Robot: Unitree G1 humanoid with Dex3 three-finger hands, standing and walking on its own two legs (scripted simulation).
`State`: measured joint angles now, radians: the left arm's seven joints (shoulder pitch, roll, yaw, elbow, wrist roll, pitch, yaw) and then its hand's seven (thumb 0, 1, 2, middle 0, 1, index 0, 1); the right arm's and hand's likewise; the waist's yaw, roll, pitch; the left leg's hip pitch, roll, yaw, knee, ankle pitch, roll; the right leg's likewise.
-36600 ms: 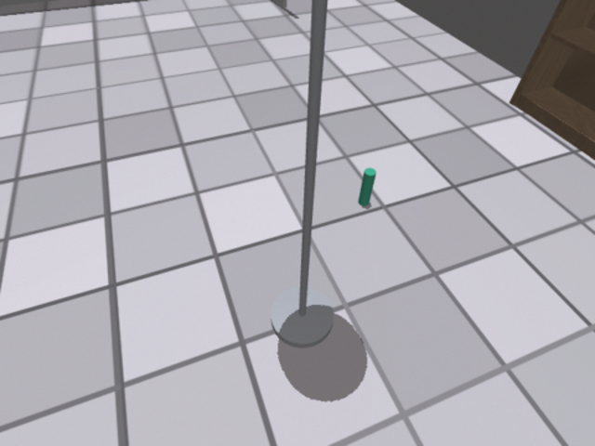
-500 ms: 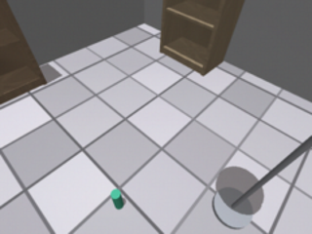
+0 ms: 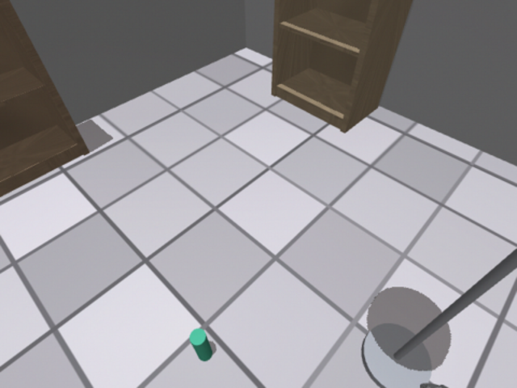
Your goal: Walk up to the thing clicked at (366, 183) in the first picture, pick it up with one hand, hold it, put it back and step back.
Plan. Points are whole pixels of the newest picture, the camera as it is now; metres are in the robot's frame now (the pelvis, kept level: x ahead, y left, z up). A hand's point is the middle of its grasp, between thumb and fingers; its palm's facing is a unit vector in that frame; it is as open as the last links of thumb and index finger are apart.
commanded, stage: walk up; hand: left
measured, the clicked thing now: (201, 345) +0.38 +0.21 -0.69
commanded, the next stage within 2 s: stand in 0.86 s
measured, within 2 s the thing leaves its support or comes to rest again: neither
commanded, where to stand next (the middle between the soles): +0.01 +0.00 m, yaw +0 degrees
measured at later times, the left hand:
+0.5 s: hand out of the picture +0.09 +0.24 -0.15, palm faces -0.03 -0.94 -0.33, open 7.4 cm
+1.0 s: hand out of the picture +0.08 +0.25 -0.16, palm faces -0.02 -0.94 -0.34, open 7.4 cm
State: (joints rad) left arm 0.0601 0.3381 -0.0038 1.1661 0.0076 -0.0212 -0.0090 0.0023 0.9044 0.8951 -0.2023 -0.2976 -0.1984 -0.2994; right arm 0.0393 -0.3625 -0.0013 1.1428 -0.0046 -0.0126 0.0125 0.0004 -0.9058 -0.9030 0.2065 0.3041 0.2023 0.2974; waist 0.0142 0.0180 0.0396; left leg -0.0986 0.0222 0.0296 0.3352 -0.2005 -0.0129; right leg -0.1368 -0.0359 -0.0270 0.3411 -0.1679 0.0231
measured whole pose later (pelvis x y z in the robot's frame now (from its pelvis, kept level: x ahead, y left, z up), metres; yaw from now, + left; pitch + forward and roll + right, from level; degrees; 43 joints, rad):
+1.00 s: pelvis +0.00 +0.00 +0.00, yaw -1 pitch -2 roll +0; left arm 0.10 0.34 0.00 1.15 0.01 -0.01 -0.01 0.00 0.90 0.90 -0.20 -0.30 -0.20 -0.30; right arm 0.10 -0.35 0.00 1.14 -0.01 -0.01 0.01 0.00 -0.91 -0.90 0.21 0.30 0.20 0.30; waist 0.00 0.00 0.05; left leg -0.08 0.02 0.04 0.31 -0.19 -0.01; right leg -0.12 -0.03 -0.02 0.32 -0.16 0.02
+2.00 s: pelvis +0.00 -0.01 +0.00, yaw +0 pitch -2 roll +0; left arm 0.11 0.35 -0.01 1.12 0.01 -0.01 -0.01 0.00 0.90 0.90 -0.20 -0.30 -0.20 -0.30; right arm 0.12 -0.35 0.00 1.14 -0.02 0.00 0.01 0.00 -0.91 -0.90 0.21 0.30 0.20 0.30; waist 0.00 0.01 0.04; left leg -0.09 0.04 0.03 0.31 -0.19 -0.03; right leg -0.13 -0.02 -0.03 0.33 -0.16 0.01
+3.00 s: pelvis +0.01 -0.01 +0.00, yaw -1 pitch -2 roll +0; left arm 0.12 0.35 0.00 1.12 0.01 -0.01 -0.01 0.00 0.90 0.90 -0.20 -0.30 -0.20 -0.30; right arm 0.12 -0.36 0.00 1.13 -0.02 0.00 0.01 0.00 -0.91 -0.90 0.21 0.30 0.20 0.30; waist 0.00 0.01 0.04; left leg -0.07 0.04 0.03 0.30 -0.20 -0.03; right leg -0.12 -0.02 -0.02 0.32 -0.17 0.01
